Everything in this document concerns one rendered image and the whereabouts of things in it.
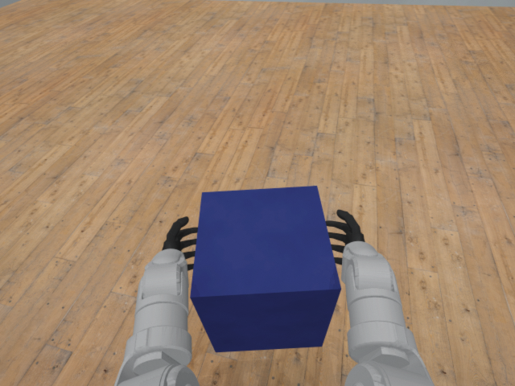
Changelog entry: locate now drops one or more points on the robot left upper arm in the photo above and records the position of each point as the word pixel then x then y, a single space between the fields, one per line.
pixel 171 375

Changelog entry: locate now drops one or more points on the robot right upper arm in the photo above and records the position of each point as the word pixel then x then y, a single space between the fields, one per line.
pixel 371 373

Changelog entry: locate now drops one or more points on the right robot forearm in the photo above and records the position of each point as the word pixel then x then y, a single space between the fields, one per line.
pixel 377 326

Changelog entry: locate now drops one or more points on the left robot hand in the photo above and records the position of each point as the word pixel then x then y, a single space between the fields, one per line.
pixel 175 235

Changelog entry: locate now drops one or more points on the carton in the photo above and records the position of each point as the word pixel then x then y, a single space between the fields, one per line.
pixel 264 274

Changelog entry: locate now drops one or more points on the left robot forearm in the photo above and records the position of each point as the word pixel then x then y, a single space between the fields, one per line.
pixel 160 334

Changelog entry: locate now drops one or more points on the right robot hand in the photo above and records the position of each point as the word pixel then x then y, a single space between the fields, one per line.
pixel 351 228

